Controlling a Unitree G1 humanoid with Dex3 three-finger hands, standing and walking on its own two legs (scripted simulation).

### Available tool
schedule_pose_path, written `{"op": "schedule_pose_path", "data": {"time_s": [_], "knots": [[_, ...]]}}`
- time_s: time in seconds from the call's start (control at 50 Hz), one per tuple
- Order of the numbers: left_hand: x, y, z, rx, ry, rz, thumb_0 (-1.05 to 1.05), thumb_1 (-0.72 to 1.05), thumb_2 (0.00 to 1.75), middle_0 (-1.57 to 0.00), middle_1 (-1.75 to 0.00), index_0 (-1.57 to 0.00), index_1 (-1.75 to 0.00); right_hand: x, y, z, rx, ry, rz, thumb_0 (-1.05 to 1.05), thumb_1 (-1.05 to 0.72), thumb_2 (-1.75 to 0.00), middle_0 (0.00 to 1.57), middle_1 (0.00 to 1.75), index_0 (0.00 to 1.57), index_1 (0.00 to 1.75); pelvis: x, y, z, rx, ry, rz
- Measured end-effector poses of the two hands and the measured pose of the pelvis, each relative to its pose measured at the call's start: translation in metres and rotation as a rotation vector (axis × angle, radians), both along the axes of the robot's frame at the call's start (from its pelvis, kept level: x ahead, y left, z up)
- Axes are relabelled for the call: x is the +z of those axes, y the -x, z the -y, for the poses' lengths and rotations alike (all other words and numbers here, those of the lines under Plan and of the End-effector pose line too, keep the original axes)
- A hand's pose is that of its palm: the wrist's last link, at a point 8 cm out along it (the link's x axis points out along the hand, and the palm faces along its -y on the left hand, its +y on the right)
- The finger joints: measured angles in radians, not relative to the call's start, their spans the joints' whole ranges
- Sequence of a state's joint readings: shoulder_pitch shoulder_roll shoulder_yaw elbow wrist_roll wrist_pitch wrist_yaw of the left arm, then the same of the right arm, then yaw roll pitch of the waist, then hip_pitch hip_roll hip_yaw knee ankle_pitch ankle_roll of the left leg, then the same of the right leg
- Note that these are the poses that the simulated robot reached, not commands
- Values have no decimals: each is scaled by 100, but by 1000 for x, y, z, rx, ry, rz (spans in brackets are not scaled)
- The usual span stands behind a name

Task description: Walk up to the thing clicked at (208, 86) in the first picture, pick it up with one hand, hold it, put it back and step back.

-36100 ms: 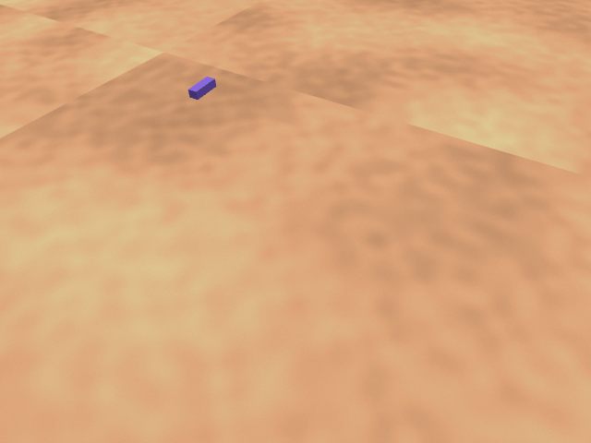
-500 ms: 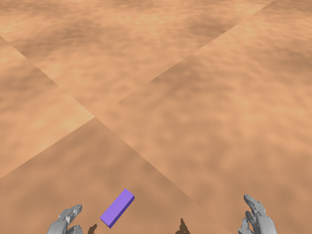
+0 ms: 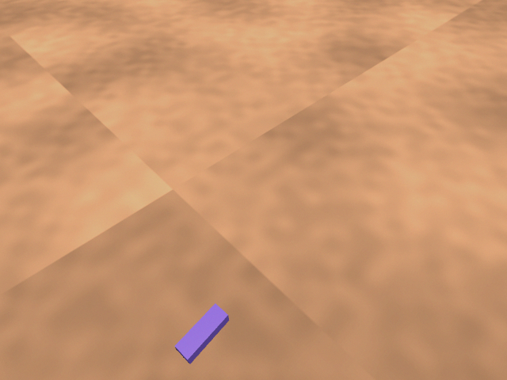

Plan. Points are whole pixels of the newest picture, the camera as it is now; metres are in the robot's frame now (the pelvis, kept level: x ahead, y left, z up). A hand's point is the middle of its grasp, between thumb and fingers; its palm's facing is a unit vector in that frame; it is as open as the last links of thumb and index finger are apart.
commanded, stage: stand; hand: left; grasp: from above
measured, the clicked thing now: (203, 332) +0.44 +0.21 -0.73
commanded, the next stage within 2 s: none
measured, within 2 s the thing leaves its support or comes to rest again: neither
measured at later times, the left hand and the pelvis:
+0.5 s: hand out of the picture +0.04 +0.24 -0.14, palm faces +0.03 -0.94 -0.34, open 7.4 cm; pelvis -0.01 +0.00 +0.02, yaw +0 degrees
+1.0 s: hand out of the picture +0.07 +0.23 -0.14, palm faces +0.01 -0.94 -0.33, open 7.4 cm; pelvis +0.00 -0.01 +0.02, yaw +0 degrees
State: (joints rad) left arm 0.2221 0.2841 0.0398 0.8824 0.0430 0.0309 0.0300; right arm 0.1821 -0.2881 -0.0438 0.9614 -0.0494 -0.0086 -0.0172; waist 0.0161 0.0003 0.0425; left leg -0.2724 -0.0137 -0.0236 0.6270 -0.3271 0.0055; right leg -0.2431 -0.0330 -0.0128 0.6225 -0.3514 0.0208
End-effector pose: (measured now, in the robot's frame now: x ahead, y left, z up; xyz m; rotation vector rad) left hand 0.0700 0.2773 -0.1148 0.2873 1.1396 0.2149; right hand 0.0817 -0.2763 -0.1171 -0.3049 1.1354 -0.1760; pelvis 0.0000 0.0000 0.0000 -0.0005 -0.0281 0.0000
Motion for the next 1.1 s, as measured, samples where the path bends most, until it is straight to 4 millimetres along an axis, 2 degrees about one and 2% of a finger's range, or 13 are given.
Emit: {"op": "schedule_pose_path", "data": {"time_s": [0.2, 0.48, 0.7, 1.1], "knots": [[4, 29, 1, 36, 16, -84, 1, 90, 90, -20, -30, -21, -30, 3, 18, -6, -26, -25, -56, 1, -91, -90, 20, 30, 20, 30, 13, 5, -1, 6, 0, 39], [10, 42, -5, 50, -3, -127, 1, 90, 90, -20, -30, -21, -30, 6, 32, 5, -47, -20, -99, 1, -91, -90, 20, 30, 20, 30, 19, 9, 4, 6, 2, 47], [10, 34, -2, 44, 2, -136, 1, 90, 90, -20, -30, -21, -30, 8, 32, 12, -49, -10, -117, 0, -91, -90, 20, 30, 20, 30, 21, 6, 6, 2, 1, 41], [13, 7, -1, 23, 0, -118, 1, 90, 90, -20, -30, -21, -30, 11, 17, 18, -43, -4, -111, 0, -91, -90, 20, 30, 20, 30, 22, -4, 9, -2, 1, 24]]}}
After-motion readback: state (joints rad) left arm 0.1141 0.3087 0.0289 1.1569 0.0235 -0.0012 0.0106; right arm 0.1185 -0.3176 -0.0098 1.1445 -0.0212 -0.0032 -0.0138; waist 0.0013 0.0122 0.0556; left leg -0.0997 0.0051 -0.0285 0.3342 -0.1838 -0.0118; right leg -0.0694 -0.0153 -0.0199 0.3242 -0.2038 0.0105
